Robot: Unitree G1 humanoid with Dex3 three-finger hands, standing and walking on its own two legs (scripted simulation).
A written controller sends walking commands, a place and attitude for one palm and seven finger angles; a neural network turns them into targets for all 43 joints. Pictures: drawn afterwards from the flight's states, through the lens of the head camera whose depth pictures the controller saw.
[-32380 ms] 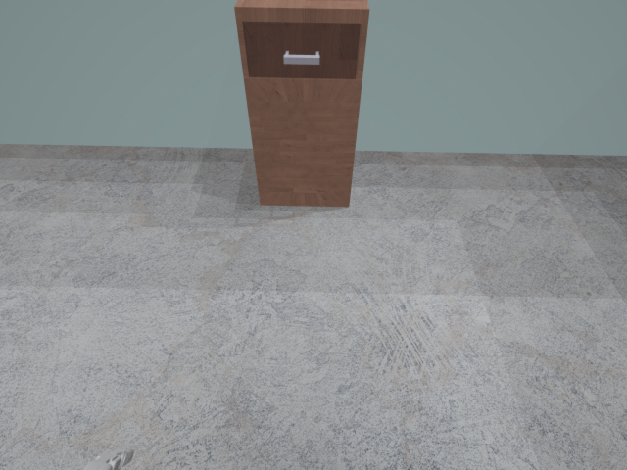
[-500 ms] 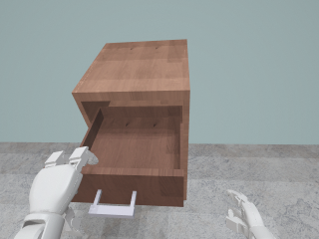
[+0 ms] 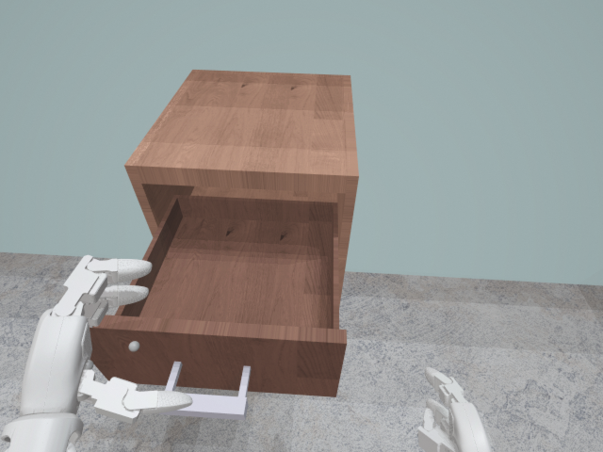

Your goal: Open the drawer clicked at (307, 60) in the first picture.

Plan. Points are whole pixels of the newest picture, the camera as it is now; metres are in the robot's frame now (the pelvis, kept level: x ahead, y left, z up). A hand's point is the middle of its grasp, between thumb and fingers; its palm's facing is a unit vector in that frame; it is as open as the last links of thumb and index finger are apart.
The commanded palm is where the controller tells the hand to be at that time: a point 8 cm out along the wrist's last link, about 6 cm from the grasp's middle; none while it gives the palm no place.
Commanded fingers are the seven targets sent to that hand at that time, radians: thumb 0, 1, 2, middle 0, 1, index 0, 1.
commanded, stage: draw the hand back to the body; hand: left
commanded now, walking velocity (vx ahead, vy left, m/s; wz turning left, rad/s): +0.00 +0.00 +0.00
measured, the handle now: (207, 388) +0.22 +0.16 -0.05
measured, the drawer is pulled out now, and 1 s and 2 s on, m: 0.30 0.30 0.30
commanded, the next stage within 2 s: step back with the hand held close in 0.76 s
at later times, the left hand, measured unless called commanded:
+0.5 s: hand (86, 324) +0.19 +0.24 +0.16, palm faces +0.39 -0.82 -0.42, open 9.1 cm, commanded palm +0.14 +0.28 +0.19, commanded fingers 0.00 0.83 0.87 -0.20 -0.34 -0.20 -0.34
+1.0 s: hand (82, 319) +0.19 +0.24 +0.17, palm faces +0.39 -0.79 -0.47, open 7.4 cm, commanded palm +0.12 +0.27 +0.19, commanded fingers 0.00 0.90 0.90 -0.20 -0.30 -0.20 -0.30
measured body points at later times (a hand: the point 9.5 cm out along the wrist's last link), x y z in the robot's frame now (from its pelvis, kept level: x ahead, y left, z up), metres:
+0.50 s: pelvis +0.01 -0.01 +0.01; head +0.00 -0.03 +0.46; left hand +0.16 +0.28 +0.18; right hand +0.22 -0.22 -0.07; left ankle +0.01 +0.10 -0.73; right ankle -0.05 -0.09 -0.73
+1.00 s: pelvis +0.00 -0.01 +0.01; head +0.01 -0.03 +0.46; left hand +0.16 +0.28 +0.20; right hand +0.20 -0.23 -0.08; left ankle +0.01 +0.10 -0.73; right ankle -0.05 -0.09 -0.73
